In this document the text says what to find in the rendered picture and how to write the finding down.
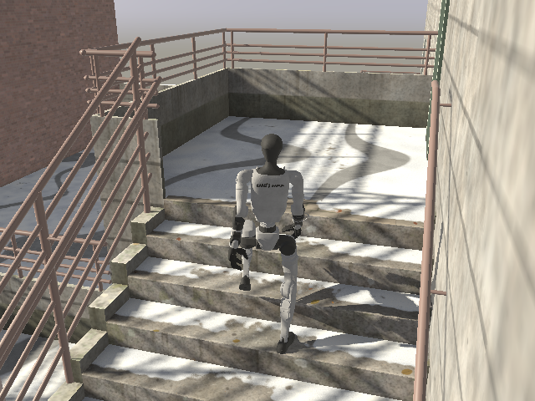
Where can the left robot upper arm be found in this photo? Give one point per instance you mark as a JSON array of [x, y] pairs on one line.
[[243, 177]]

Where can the robot right hand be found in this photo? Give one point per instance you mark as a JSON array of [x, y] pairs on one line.
[[290, 228]]

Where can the right robot forearm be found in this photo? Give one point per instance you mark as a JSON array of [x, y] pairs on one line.
[[298, 220]]

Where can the robot left hand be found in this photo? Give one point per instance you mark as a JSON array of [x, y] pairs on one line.
[[233, 258]]

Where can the left robot forearm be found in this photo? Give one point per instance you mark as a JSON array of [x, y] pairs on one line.
[[237, 226]]

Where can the left robot thigh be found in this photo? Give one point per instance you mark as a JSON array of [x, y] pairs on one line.
[[248, 238]]

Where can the right robot upper arm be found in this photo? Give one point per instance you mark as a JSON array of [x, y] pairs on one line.
[[296, 180]]

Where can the left robot shin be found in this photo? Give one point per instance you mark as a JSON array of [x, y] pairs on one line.
[[246, 262]]

